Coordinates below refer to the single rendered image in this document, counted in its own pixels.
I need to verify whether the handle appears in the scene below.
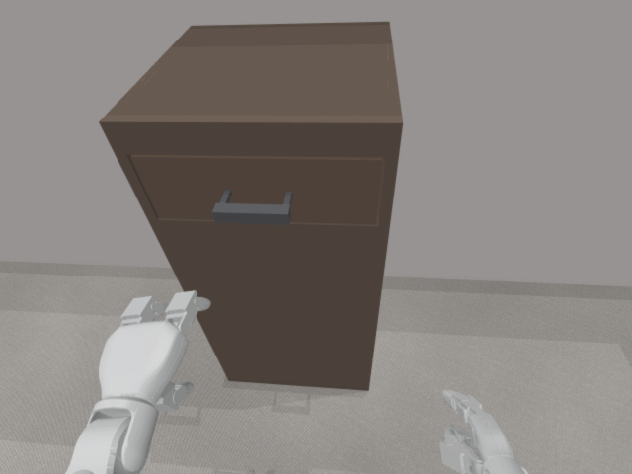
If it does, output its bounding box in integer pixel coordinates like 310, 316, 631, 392
212, 190, 293, 225

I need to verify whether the robot left forearm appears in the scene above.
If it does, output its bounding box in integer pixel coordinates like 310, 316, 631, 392
65, 396, 159, 474

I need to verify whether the drawer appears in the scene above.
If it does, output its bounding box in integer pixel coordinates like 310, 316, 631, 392
130, 155, 382, 224

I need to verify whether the cabinet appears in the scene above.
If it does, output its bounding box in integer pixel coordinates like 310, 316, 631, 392
99, 22, 403, 391

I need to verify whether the right robot hand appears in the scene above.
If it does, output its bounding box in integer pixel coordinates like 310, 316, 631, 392
439, 389, 515, 474

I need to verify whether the left robot hand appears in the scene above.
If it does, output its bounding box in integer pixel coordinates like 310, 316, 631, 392
99, 290, 211, 412

